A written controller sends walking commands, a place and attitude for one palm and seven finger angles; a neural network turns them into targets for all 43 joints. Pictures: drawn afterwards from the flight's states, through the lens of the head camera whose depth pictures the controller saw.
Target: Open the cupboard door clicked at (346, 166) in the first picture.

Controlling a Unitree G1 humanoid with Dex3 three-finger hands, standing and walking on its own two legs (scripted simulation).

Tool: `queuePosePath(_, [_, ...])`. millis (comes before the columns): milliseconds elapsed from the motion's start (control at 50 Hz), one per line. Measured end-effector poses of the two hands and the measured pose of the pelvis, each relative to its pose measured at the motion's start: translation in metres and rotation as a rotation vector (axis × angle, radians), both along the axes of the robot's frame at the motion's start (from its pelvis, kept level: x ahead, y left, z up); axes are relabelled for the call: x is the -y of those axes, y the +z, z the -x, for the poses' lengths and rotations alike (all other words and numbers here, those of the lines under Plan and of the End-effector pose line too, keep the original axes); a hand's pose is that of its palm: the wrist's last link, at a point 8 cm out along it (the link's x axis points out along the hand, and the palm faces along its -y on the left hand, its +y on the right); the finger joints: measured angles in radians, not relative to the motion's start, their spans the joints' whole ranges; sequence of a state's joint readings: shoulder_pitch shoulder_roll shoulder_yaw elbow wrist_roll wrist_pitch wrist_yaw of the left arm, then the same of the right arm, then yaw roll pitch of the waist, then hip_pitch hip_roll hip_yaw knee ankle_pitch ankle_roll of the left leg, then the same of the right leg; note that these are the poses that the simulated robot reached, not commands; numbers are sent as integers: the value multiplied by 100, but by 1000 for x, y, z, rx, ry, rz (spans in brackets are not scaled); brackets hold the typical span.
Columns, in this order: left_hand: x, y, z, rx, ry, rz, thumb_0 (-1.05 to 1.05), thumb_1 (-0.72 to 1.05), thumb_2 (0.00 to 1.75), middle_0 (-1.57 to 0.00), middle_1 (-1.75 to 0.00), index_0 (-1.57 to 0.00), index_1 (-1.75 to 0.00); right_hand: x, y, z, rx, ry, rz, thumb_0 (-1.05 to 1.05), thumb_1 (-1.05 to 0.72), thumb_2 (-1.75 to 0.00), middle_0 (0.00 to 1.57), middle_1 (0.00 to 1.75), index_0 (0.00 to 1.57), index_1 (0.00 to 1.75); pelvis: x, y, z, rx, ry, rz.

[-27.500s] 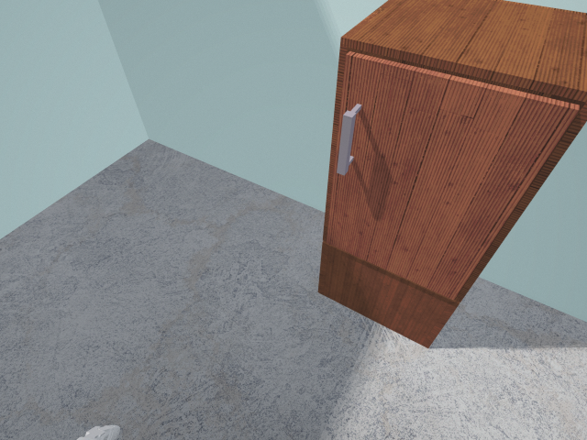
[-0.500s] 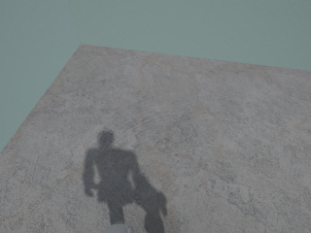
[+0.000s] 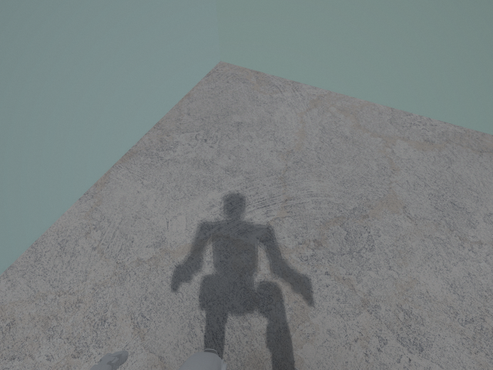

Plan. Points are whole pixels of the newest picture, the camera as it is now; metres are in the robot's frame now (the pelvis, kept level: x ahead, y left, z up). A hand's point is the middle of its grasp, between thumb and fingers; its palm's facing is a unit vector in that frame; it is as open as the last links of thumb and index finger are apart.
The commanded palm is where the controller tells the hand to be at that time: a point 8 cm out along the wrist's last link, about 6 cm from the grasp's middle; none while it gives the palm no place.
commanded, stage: turn to face it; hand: left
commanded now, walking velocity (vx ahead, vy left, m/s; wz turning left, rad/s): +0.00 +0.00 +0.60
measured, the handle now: out of the picture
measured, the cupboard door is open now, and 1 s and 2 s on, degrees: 47 47 47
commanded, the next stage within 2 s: none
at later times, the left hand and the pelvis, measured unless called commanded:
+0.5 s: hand out of the picture +0.06 +0.22 -0.15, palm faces +0.32 -0.91 -0.26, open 7.3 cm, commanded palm none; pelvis +0.03 -0.02 +0.00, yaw +18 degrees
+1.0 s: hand out of the picture -0.03 +0.19 -0.18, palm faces +0.60 -0.77 -0.23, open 7.3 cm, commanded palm none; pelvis +0.04 -0.02 +0.00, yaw +37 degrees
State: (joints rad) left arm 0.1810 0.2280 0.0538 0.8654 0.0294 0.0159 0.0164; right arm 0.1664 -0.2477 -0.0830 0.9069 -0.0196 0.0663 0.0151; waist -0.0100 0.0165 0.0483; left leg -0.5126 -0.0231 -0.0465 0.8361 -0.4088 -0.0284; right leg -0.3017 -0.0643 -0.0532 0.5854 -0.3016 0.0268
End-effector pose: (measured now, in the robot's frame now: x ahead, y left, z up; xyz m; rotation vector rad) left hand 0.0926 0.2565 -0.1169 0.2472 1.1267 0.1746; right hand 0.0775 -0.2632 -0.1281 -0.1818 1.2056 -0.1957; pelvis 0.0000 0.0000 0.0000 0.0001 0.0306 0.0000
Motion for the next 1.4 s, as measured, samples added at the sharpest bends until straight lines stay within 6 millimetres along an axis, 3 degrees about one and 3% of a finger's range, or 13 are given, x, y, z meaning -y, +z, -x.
queuePosePath(120, [9,0,37,-75,93,23,0,91,90,-20,-30,-20,-30,4,15,-46,13,93,7,1,-91,-90,20,30,20,30,7,10,-12,12,83,-32])
queuePosePath(240, [1,-25,76,-140,195,73,0,91,90,-20,-30,-21,-30,-21,16,-101,84,239,37,1,-90,-90,20,30,20,30,-4,-5,-20,8,162,-12])
queuePosePath(280, [-5,-33,84,-167,225,70,0,91,90,-20,-30,-21,-30,-29,15,-111,107,271,43,0,-90,-90,20,30,20,30,-5,-9,-20,12,183,-13])
queuePosePath(420, [-9,-16,72,-102,307,49,1,91,90,-19,-30,-20,-30,-37,18,-111,52,343,36,0,-90,-90,20,30,20,30,7,3,-23,16,268,10])
queuePosePath(560, [10,0,55,14,350,-9,0,91,90,-20,-30,-20,-30,-19,-4,-120,-5,373,-15,0,-90,-90,20,30,20,30,35,-3,-36,8,353,-7])
queuePosePath(720, [44,7,80,-21,453,28,0,91,90,-20,-30,-21,-30,-18,6,-147,-44,453,-15,1,-90,-90,20,30,20,30,42,11,-45,16,470,-34])
queuePosePath(820, [54,-6,109,-45,530,81,0,91,90,-20,-30,-21,-30,-45,14,-170,-20,548,-1,1,-91,-90,20,30,20,30,36,10,-44,14,536,-38])
queuePosePath(900, [48,-28,141,-78,613,114,0,91,90,-20,-30,-21,-30,-75,12,-189,48,635,18,1,-90,-90,20,30,20,30,24,-5,-39,12,591,-10])
queuePosePath(960, [41,-31,157,-118,656,107,1,91,90,-20,-30,-21,-30,-87,17,-192,71,679,30,0,-90,-90,20,30,20,30,24,-4,-37,12,622,-3])
queuePosePath(1040, [32,-20,160,-89,705,83,1,91,90,-20,-30,-20,-30,-91,22,-188,47,718,41,0,-90,-90,20,30,20,30,26,5,-38,15,666,7])
queuePosePath(1180, [33,1,146,-1,753,22,1,91,90,-19,-30,-20,-30,-82,12,-192,-22,765,24,0,-90,-90,20,30,20,30,40,8,-49,19,752,14])
queuePosePath(1280, [53,5,146,32,799,-25,0,91,90,-19,-30,-20,-30,-76,-5,-213,-51,805,9,0,-90,-90,20,30,20,30,54,0,-59,14,825,-6])
queuePosePath(1400, [89,4,165,-11,887,36,0,91,90,-20,-30,-21,-30,-95,8,-234,-55,884,17,1,-90,-90,20,30,20,30,54,10,-63,11,914,-29])
